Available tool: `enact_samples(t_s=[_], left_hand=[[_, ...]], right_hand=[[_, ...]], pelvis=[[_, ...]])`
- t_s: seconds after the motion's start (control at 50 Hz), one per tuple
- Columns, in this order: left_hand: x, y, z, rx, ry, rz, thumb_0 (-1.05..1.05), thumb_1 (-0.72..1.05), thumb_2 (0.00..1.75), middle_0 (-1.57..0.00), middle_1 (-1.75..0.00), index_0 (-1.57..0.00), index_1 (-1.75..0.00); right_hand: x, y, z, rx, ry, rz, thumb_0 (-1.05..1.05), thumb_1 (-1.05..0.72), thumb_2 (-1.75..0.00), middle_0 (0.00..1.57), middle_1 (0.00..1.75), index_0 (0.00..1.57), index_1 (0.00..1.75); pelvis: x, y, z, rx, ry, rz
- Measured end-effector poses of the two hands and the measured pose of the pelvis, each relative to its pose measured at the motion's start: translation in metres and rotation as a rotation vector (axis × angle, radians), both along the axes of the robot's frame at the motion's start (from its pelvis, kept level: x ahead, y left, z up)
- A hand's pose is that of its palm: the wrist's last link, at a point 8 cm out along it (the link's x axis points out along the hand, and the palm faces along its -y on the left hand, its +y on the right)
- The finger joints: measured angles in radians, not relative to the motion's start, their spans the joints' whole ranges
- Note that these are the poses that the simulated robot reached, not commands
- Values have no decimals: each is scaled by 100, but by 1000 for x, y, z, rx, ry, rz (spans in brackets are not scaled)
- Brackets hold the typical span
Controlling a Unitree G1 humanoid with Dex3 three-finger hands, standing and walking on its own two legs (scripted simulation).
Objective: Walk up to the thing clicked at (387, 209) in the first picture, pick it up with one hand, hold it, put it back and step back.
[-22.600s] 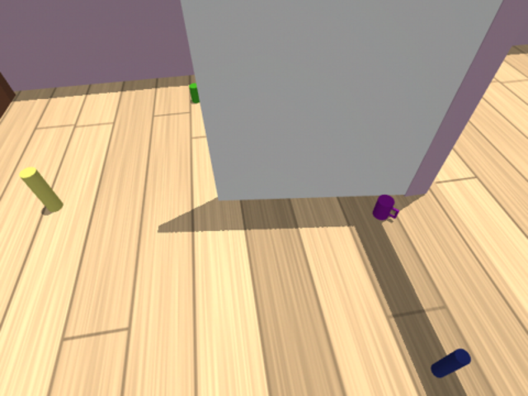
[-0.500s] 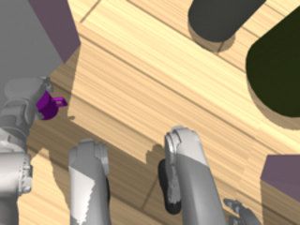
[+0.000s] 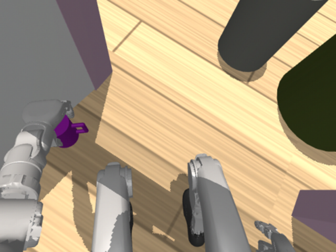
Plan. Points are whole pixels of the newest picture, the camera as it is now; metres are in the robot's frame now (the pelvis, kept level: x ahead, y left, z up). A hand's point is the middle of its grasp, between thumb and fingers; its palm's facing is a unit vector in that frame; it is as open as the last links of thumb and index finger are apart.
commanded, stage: lift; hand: left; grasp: from above
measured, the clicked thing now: (66, 129) +0.43 +0.27 -0.19
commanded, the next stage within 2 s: hold in 1.22 s
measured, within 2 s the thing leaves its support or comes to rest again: neither
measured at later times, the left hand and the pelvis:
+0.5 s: hand (13, 125) +0.36 +0.26 +0.07, palm faces -0.45 -0.10 -0.89, open 9.6 cm; pelvis +0.02 +0.00 +0.16, yaw +2 degrees
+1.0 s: hand out of the picture +0.37 +0.23 +0.19, palm faces -0.46 -0.11 -0.88, open 9.7 cm; pelvis +0.06 -0.01 +0.29, yaw +3 degrees
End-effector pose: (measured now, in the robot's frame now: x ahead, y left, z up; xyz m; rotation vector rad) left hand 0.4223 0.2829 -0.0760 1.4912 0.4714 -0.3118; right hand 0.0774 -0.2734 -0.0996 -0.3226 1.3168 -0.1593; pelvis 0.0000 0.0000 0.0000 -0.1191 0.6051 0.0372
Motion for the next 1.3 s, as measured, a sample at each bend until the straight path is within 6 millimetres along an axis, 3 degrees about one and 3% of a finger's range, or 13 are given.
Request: enact_samples(t_s=[0.32, 0.52, 0.64, 0.94, 1.3], left_hand=[[-40, -7, 122, -24, -23, 18, 0, -5, 57, -68, -71, -75, -68], [-58, -22, 211, -30, -27, 25, 0, -6, 56, -70, -69, -76, -66], [-61, -29, 250, -20, -12, 37, -1, -6, 56, -71, -68, -77, -66], [-53, -49, 315, -22, -8, 46, -2, -8, 60, -71, -68, -76, -68], [-46, -56, 362, -26, -11, 46, -2, -11, 68, -69, -69, -73, -72]], right_hand=[[50, 11, 92, 14, -152, 4, 1, -92, -90, 20, 30, 20, 30], [59, 19, 164, 34, -211, -34, 1, -91, -90, 20, 30, 20, 30], [58, 18, 202, 30, -228, -55, 1, -91, -90, 20, 30, 20, 30], [55, 5, 265, 18, -204, -77, 1, -92, -90, 20, 30, 20, 30], [87, 6, 302, 50, -258, -86, 1, -91, -90, 20, 30, 20, 30]], pelvis=[[7, 1, 97, 30, -92, 15], [19, 1, 172, 60, -204, 12], [29, 0, 211, 75, -263, 9], [53, -5, 277, 100, -369, 7], [74, -6, 315, 118, -456, 0]])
